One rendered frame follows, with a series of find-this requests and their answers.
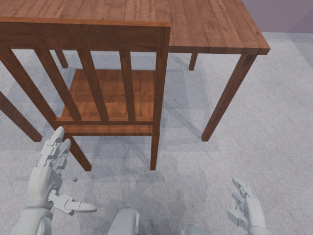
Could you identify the chair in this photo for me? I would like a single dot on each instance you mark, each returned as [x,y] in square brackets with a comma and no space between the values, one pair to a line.
[122,102]

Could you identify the robot right hand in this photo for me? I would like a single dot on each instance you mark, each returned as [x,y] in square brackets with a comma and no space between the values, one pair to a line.
[251,213]

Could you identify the table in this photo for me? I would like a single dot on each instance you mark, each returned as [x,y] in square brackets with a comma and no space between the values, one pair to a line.
[197,26]

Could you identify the robot left hand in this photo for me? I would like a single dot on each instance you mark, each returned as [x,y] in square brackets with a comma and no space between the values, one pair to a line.
[46,174]

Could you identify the robot left thigh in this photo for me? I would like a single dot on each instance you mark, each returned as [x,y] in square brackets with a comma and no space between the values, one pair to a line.
[126,222]

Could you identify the robot left forearm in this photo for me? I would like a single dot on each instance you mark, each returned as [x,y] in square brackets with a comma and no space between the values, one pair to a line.
[33,221]

